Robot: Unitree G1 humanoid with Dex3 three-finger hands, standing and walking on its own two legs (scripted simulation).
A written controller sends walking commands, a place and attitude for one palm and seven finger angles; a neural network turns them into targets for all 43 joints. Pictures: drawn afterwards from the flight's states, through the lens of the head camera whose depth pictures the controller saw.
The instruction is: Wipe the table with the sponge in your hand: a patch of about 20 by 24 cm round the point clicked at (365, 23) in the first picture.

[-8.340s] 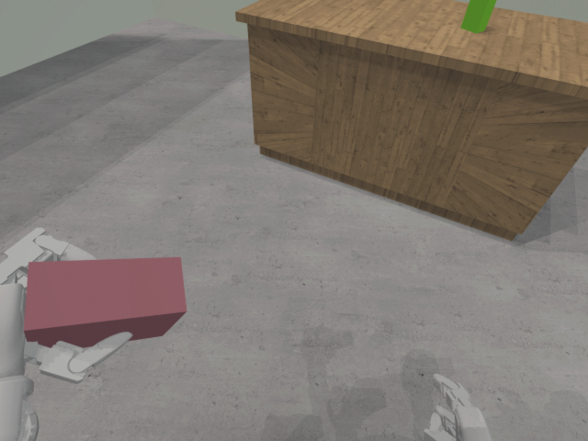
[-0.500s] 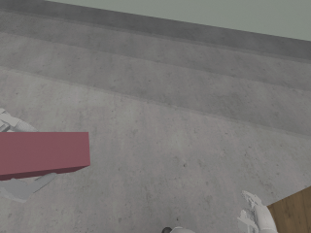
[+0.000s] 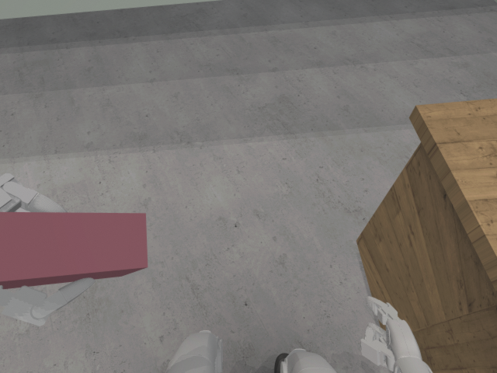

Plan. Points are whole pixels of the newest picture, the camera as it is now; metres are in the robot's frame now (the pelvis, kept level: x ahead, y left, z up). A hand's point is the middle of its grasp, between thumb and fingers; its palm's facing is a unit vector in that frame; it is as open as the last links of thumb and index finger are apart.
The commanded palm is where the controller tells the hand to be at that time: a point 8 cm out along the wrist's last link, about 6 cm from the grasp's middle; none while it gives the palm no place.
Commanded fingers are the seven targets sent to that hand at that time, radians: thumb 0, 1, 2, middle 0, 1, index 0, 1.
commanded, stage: turn to face it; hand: left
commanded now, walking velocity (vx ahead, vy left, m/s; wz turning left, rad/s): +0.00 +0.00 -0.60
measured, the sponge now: (93, 249) +0.24 +0.18 +0.14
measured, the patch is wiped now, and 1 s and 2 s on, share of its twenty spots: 0.00 0.00 0.00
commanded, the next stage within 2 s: none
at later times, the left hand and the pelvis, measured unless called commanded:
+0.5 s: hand (137, 263) +0.22 +0.12 +0.17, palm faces +0.15 -0.85 -0.51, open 10.2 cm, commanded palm +0.17 +0.18 +0.19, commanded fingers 0.00 0.10 1.30 -1.20 -1.60 -1.20 -1.60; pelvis -0.07 -0.04 -0.01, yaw -17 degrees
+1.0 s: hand (201, 294) +0.19 +0.05 +0.17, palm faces -0.12 -0.89 -0.45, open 10.2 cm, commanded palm +0.17 +0.10 +0.19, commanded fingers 0.00 0.10 1.30 -1.20 -1.60 -1.20 -1.60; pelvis -0.13 -0.03 +0.00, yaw -36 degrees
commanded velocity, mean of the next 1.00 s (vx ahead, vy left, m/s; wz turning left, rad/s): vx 0.00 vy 0.00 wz -0.60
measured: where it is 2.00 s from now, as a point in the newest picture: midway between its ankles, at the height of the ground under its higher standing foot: outside the picture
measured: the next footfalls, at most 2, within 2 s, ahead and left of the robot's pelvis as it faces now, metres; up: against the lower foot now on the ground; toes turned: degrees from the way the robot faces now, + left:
left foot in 0.22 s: +0.02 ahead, +0.13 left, +0.00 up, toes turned -2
right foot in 0.48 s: -0.04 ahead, -0.16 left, +0.00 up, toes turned -22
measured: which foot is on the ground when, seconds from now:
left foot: up 0.00-0.20, down 0.22-0.48, up 0.50-0.82, down 0.84-1.00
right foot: down 0.00-0.22, up 0.24-0.46, down 0.48-0.86, up 0.88-1.00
